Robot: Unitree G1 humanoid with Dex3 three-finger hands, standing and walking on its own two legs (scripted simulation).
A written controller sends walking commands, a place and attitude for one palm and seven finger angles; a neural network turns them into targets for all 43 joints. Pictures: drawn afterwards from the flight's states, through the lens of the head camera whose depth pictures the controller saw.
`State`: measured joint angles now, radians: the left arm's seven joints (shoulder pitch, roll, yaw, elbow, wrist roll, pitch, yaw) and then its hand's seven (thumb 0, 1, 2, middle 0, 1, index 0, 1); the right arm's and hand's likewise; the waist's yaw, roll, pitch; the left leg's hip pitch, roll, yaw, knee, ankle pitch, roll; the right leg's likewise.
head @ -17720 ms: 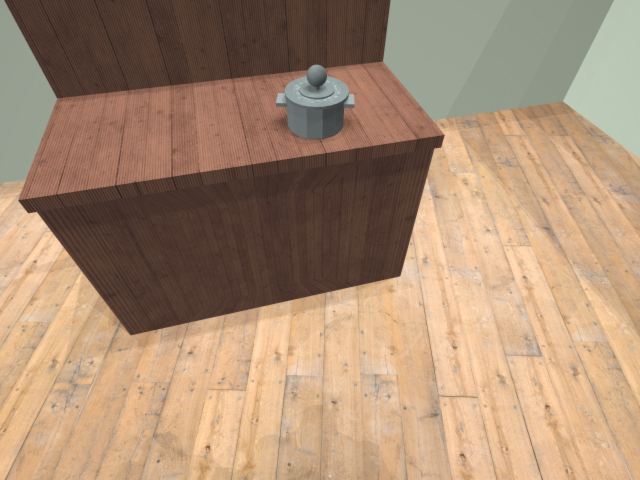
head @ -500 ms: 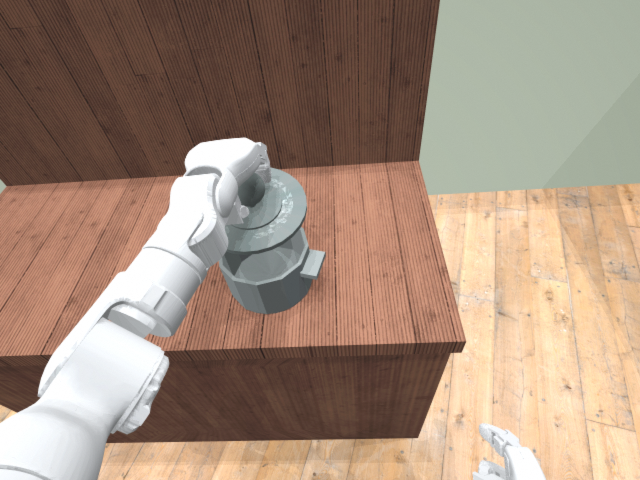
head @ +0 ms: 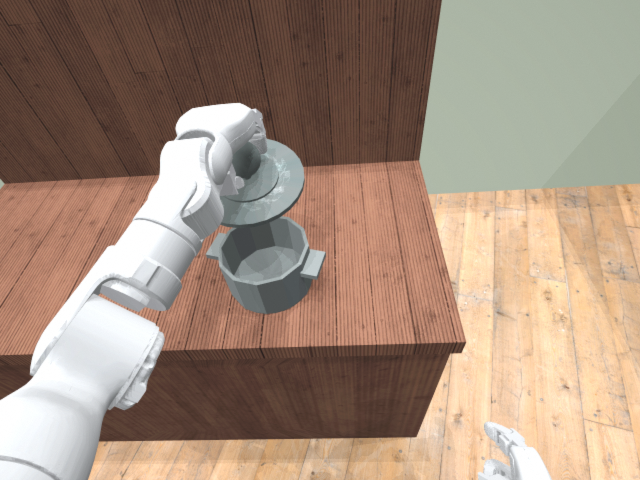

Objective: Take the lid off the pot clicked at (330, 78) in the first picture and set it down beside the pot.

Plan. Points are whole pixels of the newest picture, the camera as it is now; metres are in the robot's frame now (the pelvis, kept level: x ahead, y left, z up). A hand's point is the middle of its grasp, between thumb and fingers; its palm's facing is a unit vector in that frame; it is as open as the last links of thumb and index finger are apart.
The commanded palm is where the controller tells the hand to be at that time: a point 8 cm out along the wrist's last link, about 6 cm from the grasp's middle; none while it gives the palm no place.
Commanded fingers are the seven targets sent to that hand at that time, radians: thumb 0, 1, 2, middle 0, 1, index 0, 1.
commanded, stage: lift the lid straight up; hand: left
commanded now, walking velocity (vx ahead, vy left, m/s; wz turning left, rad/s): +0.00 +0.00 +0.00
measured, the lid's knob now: (241, 159) +0.49 +0.11 +0.16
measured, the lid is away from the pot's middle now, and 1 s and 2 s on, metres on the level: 0.02 0.07 0.20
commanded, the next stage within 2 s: move the lid sideways beside the pot in 0.28 s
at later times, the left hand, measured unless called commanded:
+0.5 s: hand (232, 162) +0.45 +0.11 +0.19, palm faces -0.18 -0.05 -0.98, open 8.3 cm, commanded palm +0.43 +0.13 +0.26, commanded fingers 0.00 0.63 1.06 -1.00 -1.08 -0.72 -0.96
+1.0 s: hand (172, 171) +0.44 +0.19 +0.18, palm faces -0.24 -0.04 -0.97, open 8.3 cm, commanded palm +0.42 +0.20 +0.26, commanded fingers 0.00 0.63 1.06 -1.00 -1.08 -0.72 -0.96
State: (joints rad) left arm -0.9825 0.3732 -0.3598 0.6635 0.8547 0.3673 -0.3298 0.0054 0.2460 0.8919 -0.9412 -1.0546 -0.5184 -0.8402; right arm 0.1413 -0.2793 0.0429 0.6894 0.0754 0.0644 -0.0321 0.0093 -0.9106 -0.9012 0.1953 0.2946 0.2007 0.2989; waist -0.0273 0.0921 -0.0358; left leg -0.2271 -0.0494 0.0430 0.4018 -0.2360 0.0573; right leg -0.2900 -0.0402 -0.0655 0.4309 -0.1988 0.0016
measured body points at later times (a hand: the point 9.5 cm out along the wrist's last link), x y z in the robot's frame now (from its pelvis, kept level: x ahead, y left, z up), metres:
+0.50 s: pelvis +0.00 +0.00 +0.00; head +0.01 -0.04 +0.45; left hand +0.45 +0.11 +0.24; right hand +0.16 -0.23 -0.12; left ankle -0.02 +0.08 -0.74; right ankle +0.01 -0.12 -0.74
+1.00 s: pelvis -0.01 +0.00 +0.00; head +0.01 -0.03 +0.45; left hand +0.45 +0.19 +0.24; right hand +0.15 -0.25 -0.12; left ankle -0.02 +0.08 -0.74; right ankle +0.01 -0.12 -0.74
